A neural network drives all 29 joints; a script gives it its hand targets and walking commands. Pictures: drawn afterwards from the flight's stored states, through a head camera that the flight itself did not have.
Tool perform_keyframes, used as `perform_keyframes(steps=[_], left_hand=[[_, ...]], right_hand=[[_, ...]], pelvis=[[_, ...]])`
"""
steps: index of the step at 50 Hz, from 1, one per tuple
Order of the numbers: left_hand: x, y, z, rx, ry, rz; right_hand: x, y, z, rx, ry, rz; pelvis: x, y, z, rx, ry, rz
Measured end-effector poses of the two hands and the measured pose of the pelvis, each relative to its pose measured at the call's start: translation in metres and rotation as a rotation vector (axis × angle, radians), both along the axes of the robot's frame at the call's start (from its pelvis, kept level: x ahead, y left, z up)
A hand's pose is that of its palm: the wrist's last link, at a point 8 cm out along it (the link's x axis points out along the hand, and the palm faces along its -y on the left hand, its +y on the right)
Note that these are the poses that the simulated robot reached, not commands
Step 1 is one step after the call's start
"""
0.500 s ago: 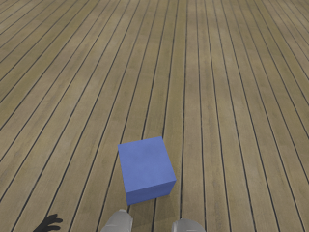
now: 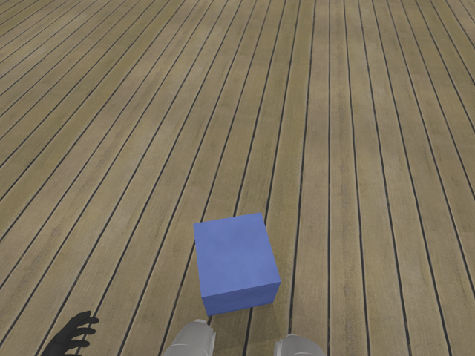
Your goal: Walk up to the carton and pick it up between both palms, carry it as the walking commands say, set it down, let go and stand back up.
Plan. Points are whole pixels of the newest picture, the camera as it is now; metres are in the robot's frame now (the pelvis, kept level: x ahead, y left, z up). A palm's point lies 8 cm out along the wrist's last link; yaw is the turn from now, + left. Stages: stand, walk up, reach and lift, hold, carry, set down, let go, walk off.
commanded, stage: walk up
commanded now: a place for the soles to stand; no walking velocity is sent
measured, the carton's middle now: (234, 264) +0.48 +0.03 -0.59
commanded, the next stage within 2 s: none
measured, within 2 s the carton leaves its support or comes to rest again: neither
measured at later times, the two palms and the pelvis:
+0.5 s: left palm out of the picture +0.10 +0.32 -0.08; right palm out of the picture +0.07 -0.30 -0.09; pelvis -0.01 +0.01 +0.00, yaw +3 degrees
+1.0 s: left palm out of the picture +0.08 +0.34 -0.08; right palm out of the picture +0.07 -0.28 -0.08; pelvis -0.03 +0.03 +0.00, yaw +5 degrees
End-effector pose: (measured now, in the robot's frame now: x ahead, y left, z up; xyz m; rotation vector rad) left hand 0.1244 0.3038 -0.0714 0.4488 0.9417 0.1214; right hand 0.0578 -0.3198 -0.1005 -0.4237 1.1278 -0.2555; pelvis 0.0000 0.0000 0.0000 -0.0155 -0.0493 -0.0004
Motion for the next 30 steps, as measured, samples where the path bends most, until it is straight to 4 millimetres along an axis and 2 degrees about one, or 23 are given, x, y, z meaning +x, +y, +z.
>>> perform_keyframes(steps=[3, 6, 10, 15, 20, 25, 30], left_hand=[[0.0, 0.007, -0.009, -0.017, -0.004, 0.004], [0.002, 0.005, -0.015, -0.041, -0.015, 0.006], [0.003, -0.01, -0.02, -0.075, -0.027, 0.0], [-0.014, -0.022, -0.025, -0.077, -0.007, 0.016], [-0.026, -0.008, -0.015, -0.043, -0.004, 0.041], [-0.028, 0.015, -0.01, -0.021, -0.008, 0.052], [-0.027, 0.026, -0.007, -0.024, -0.025, 0.063]], right_hand=[[0.0, 0.007, 0.001, -0.016, 0.003, 0.006], [-0.003, 0.004, 0.01, -0.041, 0.001, 0.009], [-0.005, -0.009, 0.023, -0.072, -0.006, 0.015], [-0.001, -0.021, 0.024, -0.071, -0.021, 0.033], [0.008, -0.009, 0.017, -0.029, -0.029, 0.054], [0.013, 0.015, 0.007, 0.005, -0.022, 0.074], [0.015, 0.025, 0.013, -0.003, -0.028, 0.085]], pelvis=[[0.0, 0.008, -0.004, -0.005, -0.011, 0.006], [-0.004, 0.009, -0.003, -0.003, -0.023, 0.011], [-0.01, 0.0, -0.001, 0.009, -0.014, 0.013], [-0.015, -0.013, -0.003, 0.017, -0.017, 0.024], [-0.014, -0.008, 0.0, 0.004, -0.018, 0.039], [-0.013, 0.011, -0.002, -0.013, -0.014, 0.052], [-0.014, 0.021, 0.001, -0.015, -0.02, 0.063]])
